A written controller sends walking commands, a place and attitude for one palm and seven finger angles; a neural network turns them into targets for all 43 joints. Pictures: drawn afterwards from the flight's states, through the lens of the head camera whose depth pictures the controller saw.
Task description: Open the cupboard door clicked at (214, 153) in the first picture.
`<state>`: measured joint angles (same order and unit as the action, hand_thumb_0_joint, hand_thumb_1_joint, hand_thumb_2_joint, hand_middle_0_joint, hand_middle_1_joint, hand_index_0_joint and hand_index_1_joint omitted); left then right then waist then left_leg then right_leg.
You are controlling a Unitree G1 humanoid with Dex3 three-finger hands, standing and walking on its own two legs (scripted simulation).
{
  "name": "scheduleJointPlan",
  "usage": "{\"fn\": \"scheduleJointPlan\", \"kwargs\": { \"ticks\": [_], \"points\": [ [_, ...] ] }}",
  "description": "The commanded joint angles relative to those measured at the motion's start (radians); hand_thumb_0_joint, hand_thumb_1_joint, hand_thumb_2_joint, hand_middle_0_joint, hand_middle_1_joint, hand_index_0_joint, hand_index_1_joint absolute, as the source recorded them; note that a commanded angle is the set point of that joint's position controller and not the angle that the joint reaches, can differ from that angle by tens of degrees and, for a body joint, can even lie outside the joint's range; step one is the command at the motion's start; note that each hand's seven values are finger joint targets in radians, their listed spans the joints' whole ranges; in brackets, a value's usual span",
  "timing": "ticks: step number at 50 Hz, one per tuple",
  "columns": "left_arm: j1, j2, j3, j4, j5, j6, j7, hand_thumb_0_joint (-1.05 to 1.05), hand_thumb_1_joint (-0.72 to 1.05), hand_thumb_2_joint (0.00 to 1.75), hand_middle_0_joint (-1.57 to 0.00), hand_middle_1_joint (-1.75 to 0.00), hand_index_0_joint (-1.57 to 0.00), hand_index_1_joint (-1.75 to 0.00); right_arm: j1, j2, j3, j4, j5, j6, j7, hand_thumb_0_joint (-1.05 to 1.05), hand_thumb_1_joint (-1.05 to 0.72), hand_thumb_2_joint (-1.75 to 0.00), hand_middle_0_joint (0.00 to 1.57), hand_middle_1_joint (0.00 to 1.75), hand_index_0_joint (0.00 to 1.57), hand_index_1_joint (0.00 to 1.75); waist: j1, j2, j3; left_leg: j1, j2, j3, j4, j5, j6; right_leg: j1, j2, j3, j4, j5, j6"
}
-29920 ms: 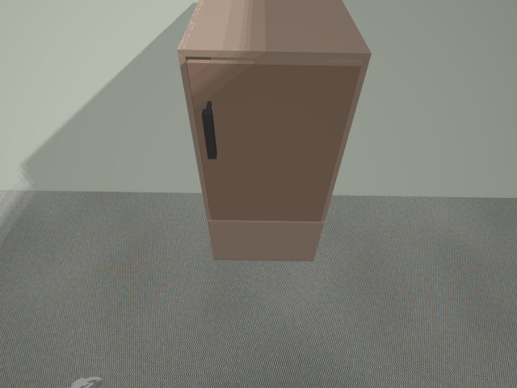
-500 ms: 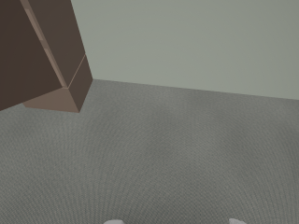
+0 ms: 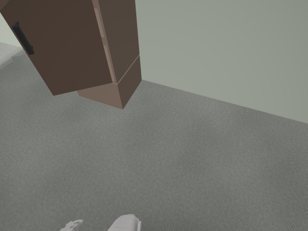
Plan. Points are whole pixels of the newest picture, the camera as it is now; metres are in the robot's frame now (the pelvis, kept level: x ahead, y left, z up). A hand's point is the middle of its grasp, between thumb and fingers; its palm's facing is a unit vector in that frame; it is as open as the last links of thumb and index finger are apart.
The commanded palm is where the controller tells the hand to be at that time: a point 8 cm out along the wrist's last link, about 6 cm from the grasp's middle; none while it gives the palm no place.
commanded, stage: turn to face it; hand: left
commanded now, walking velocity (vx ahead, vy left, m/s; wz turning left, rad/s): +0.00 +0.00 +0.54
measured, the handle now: (24, 38) +0.93 +0.68 -0.02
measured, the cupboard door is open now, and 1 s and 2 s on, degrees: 40 40 40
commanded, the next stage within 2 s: take the last steps up to it in 0.52 s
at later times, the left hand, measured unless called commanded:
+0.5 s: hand out of the picture +0.04 +0.24 -0.16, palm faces +0.25 -0.94 -0.25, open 7.4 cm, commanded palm none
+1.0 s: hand out of the picture -0.07 +0.23 -0.18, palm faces +0.41 -0.89 -0.20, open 7.4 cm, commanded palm none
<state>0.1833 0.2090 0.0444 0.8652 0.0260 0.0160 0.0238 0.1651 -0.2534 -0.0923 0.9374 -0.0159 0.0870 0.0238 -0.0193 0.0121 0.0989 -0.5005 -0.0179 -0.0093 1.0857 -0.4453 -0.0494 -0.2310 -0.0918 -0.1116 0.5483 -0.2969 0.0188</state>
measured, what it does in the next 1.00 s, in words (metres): steps on the spot, turning left: left foot, then right foot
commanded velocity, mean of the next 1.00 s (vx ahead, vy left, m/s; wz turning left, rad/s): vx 0.12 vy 0.04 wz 0.25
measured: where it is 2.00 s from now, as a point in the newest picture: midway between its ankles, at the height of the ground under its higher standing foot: (127, 205)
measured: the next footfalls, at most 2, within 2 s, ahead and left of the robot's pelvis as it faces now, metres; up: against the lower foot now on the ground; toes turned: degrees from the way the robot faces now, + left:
left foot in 0.18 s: +0.04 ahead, +0.13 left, +0.00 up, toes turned +10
right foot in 0.56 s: +0.06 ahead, -0.11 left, +0.00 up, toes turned +11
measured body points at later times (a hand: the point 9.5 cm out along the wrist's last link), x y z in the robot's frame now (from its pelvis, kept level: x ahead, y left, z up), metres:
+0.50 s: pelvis +0.00 +0.01 +0.00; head +0.04 +0.03 +0.45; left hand +0.02 +0.28 -0.14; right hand +0.13 -0.21 -0.14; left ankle +0.00 +0.13 -0.73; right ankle +0.02 -0.12 -0.71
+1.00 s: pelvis +0.02 +0.05 +0.00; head +0.03 +0.07 +0.45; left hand -0.09 +0.27 -0.17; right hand +0.18 -0.16 -0.14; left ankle -0.01 +0.14 -0.73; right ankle +0.03 -0.09 -0.68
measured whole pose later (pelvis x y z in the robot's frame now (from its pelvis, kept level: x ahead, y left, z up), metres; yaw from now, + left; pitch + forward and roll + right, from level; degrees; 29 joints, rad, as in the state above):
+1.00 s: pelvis +0.02 +0.05 +0.00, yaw +21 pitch -1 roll +1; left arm 0.32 0.23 0.07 1.07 0.03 0.03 -0.01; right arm 0.21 -0.18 -0.04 0.97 -0.03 -0.03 0.00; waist 0.03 -0.06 0.05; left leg -0.25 -0.01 0.08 0.55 -0.29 0.04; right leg -0.38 -0.12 -0.08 1.00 -0.48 0.02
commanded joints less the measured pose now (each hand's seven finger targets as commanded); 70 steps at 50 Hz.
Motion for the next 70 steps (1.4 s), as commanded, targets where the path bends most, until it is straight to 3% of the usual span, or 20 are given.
{"fn": "scheduleJointPlan", "kwargs": {
  "ticks": [1, 6, 7, 8, 9, 16, 25, 28, 29, 32, 39, 43, 45, 46, 53, 59, 62, 64, 65, 70],
  "points": [
    [0.036, 0.204, 0.056, -0.057, 0.004, -0.022, 0.009, 0.0, 0.9, 0.9, -0.2, -0.3, -0.2, -0.3, -0.094, -0.029, 0.004, -0.117, 0.004, -0.034, 0.012, 0.0, -0.9, -0.9, 0.2, 0.3, 0.2, 0.3, 0.048, -0.196, -0.09, 0.033, 0.035, 0.073, -0.188, -0.023, -0.014, 0.102, -0.251, 0.096, -0.179, 0.405, -0.13],
    [0.065, 0.228, 0.068, -0.027, -0.006, -0.011, -0.004, 0.0, 0.9, 0.9, -0.2, -0.3, -0.2, -0.3, -0.018, -0.05, 0.008, -0.099, 0.004, -0.054, 0.005, 0.0, -0.9, -0.9, 0.2, 0.3, 0.2, 0.3, 0.02, -0.186, -0.127, 0.262, 0.006, 0.107, -0.563, 0.161, 0.015, 0.055, -0.24, 0.021, -0.014, 0.391, -0.052],
    [0.061, 0.207, 0.065, -0.038, -0.014, -0.005, -0.008, 0.0, 0.9, 0.9, -0.2, -0.3, -0.2, -0.3, 0.026, -0.101, -0.003, -0.091, 0.003, -0.061, 0.003, 0.0, -0.9, -0.9, 0.2, 0.3, 0.2, 0.3, -0.009, -0.077, -0.159, 0.4, 0.069, 0.03, -0.648, 0.302, 0.043, -0.058, -0.21, -0.021, 0.1, 0.29, -0.002],
    [0.063, 0.136, 0.053, -0.072, -0.019, 0.001, -0.013, 0.0, 0.9, 0.9, -0.2, -0.3, -0.2, -0.3, 0.094, -0.21, -0.03, -0.087, -0.008, -0.07, -0.004, 0.0, -0.9, -0.9, 0.2, 0.3, 0.2, 0.3, -0.041, 0.229, -0.201, 0.527, 0.336, -0.335, -0.689, 0.607, 0.171, -0.288, -0.069, -0.078, 0.324, -0.139, 0.076],
    [-0.026, 0.113, 0.029, -0.108, -0.011, 0.008, -0.008, 0.0, 0.9, 0.9, -0.2, -0.3, -0.2, -0.3, 0.165, -0.26, -0.038, -0.068, -0.009, -0.063, -0.014, 0.0, -0.9, -0.9, 0.2, 0.3, 0.2, 0.3, -0.082, 0.248, -0.185, 0.47, 0.452, -0.426, -0.727, 0.691, 0.276, -0.337, -0.036, 0.018, 0.477, -0.377, 0.069],
    [0.001, 0.097, 0.035, -0.014, -0.014, 0.018, -0.017, 0.0, 0.9, 0.9, -0.2, -0.3, -0.2, -0.3, 0.029, -0.151, 0.002, -0.07, -0.011, -0.083, -0.05, 0.0, -0.9, -0.9, 0.2, 0.3, 0.2, 0.3, 0.003, 0.12, -0.17, 0.372, 0.261, -0.21, -0.725, 0.616, 0.22, -0.265, 0.003, 0.097, 0.478, -0.148, 0.055],
    [0.097, 0.094, 0.03, 0.03, -0.019, -0.001, -0.006, 0.0, 0.9, 0.9, -0.2, -0.3, -0.2, -0.3, -0.007, -0.126, 0.004, -0.048, -0.003, -0.067, -0.042, 0.0, -0.9, -0.9, 0.2, 0.3, 0.2, 0.3, 0.048, 0.104, -0.156, 0.209, 0.19, -0.234, -0.663, 0.465, 0.165, 0.095, 0.07, 0.054, -0.058, 0.041, 0.029],
    [0.105, 0.243, 0.052, 0.024, 0.002, -0.018, 0.003, 0.0, 0.9, 0.9, -0.2, -0.3, -0.2, -0.3, -0.017, -0.045, 0.013, -0.08, 0.007, -0.061, -0.024, 0.0, -0.9, -0.9, 0.2, 0.3, 0.2, 0.3, 0.063, -0.258, -0.099, 0.011, -0.033, -0.009, -0.246, -0.115, 0.03, 0.106, -0.355, 0.419, -0.309, 0.118, -0.175],
    [0.086, 0.209, 0.052, 0.019, 0.001, -0.023, 0.01, 0.0, 0.9, 0.9, -0.2, -0.3, -0.2, -0.3, -0.042, -0.06, 0.002, -0.079, 0.001, -0.047, -0.025, 0.0, -0.9, -0.9, 0.2, 0.3, 0.2, 0.3, 0.063, -0.268, -0.085, -0.001, -0.001, -0.037, -0.095, -0.133, 0.033, 0.047, -0.347, 0.423, -0.307, 0.164, -0.207],
    [0.044, 0.157, 0.038, 0.018, -0.002, -0.032, 0.006, 0.0, 0.9, 0.9, -0.2, -0.3, -0.2, -0.3, -0.019, -0.031, 0.01, -0.031, 0.001, -0.045, -0.019, 0.0, -0.9, -0.9, 0.2, 0.3, 0.2, 0.3, 0.031, -0.21, -0.06, -0.023, 0.021, -0.015, -0.014, -0.034, 0.015, 0.091, -0.233, 0.242, -0.24, 0.366, -0.173],
    [0.175, 0.191, 0.063, 0.099, 0.008, -0.053, -0.013, 0.0, 0.9, 0.9, -0.2, -0.3, -0.2, -0.3, -0.102, 0.005, 0.023, -0.047, -0.001, -0.078, 0.01, 0.0, -0.9, -0.9, 0.2, 0.3, 0.2, 0.3, 0.098, -0.202, -0.046, 0.032, 0.033, 0.081, -0.355, -0.017, 0.019, 0.174, -0.27, 0.224, -0.287, 0.058, -0.157],
    [0.113, 0.175, 0.062, 0.101, -0.004, -0.042, -0.024, 0.0, 0.9, 0.9, -0.2, -0.3, -0.2, -0.3, 0.075, -0.017, 0.025, 0.012, -0.003, -0.1, -0.003, 0.0, -0.9, -0.9, 0.2, 0.3, 0.2, 0.3, 0.004, -0.116, -0.065, 0.407, -0.002, 0.126, -0.665, 0.144, 0.043, -0.066, -0.182, 0.092, -0.14, -0.067, -0.07],
    [0.049, 0.064, 0.038, 0.037, -0.011, -0.036, -0.038, 0.0, 0.9, 0.9, -0.2, -0.3, -0.2, -0.3, 0.282, -0.183, -0.016, 0.048, -0.022, -0.105, -0.025, 0.0, -0.9, -0.9, 0.2, 0.3, 0.2, 0.3, -0.09, 0.332, -0.103, 0.625, 0.361, -0.388, -0.849, -0.042, 0.216, -0.425, 0.02, -0.086, 0.339, -0.307, 0.022],
    [-0.044, 0.073, 0.029, 0.002, -0.003, -0.04, -0.036, 0.0, 0.9, 0.9, -0.2, -0.3, -0.2, -0.3, 0.338, -0.191, -0.012, 0.063, -0.021, -0.104, -0.036, 0.0, -0.9, -0.9, 0.2, 0.3, 0.2, 0.3, -0.115, 0.227, -0.074, 0.56, 0.422, -0.473, -0.896, -0.07, 0.294, -0.489, 0.004, 0.011, 0.496, -0.318, -0.001],
    [0.025, 0.038, 0.015, 0.085, -0.001, -0.034, -0.052, 0.0, 0.9, 0.9, -0.2, -0.3, -0.2, -0.3, 0.195, -0.069, 0.034, 0.064, -0.008, -0.148, -0.048, 0.0, -0.9, -0.9, 0.2, 0.3, 0.2, 0.3, 0.011, 0.087, -0.043, 0.38, 0.261, -0.135, -0.912, 0.22, 0.234, -0.334, -0.034, 0.054, 0.408, -0.019, -0.004],
    [-0.046, 0.037, 0.015, 0.057, -0.004, -0.038, -0.054, 0.0, 0.9, 0.9, -0.2, -0.3, -0.2, -0.3, 0.228, -0.068, 0.032, 0.115, -0.01, -0.144, -0.041, 0.0, -0.9, -0.9, 0.2, 0.3, 0.2, 0.3, 0.01, 0.085, 0.002, 0.307, 0.258, -0.096, -0.89, 0.187, 0.233, -0.157, 0.015, 0.008, 0.144, 0.01, 0.0],
    [0.078, 0.062, 0.032, 0.101, -0.001, -0.048, -0.049, 0.0, 0.9, 0.9, -0.2, -0.3, -0.2, -0.3, 0.215, -0.04, 0.036, 0.128, -0.006, -0.139, -0.042, 0.0, -0.9, -0.9, 0.2, 0.3, 0.2, 0.3, 0.07, 0.011, -0.024, 0.2, 0.181, -0.035, -0.713, 0.135, 0.171, 0.114, 0.044, 0.005, -0.02, 0.06, -0.016],
    [0.3, 0.2, 0.067, 0.167, 0.001, -0.066, -0.034, 0.0, 0.9, 0.9, -0.2, -0.3, -0.2, -0.3, 0.221, 0.025, 0.043, 0.095, 0.007, -0.143, -0.029, 0.0, -0.9, -0.9, 0.2, 0.3, 0.2, 0.3, 0.147, -0.293, -0.093, -0.113, -0.009, 0.139, -0.243, -0.06, 0.081, 0.43, -0.284, 0.461, -0.251, -0.115, -0.161],
    [0.338, 0.22, 0.07, 0.163, -0.008, -0.064, -0.024, 0.0, 0.9, 0.9, -0.2, -0.3, -0.2, -0.3, 0.165, -0.001, 0.039, 0.066, 0.003, -0.138, -0.029, 0.0, -0.9, -0.9, 0.2, 0.3, 0.2, 0.3, 0.162, -0.279, -0.096, -0.167, 0.027, 0.068, -0.022, -0.19, 0.078, 0.367, -0.393, 0.629, -0.367, -0.227, -0.247],
    [0.127, 0.057, 0.034, 0.118, -0.006, -0.085, -0.01, 0.0, 0.9, 0.9, -0.2, -0.3, -0.2, -0.3, 0.147, 0.058, 0.032, 0.101, -0.014, -0.112, -0.012, 0.0, -0.9, -0.9, 0.2, 0.3, 0.2, 0.3, 0.032, -0.127, -0.031, -0.045, 0.14, 0.024, -0.052, 0.138, 0.038, 0.018, -0.241, 0.257, -0.411, -0.059, -0.176]
  ]
}}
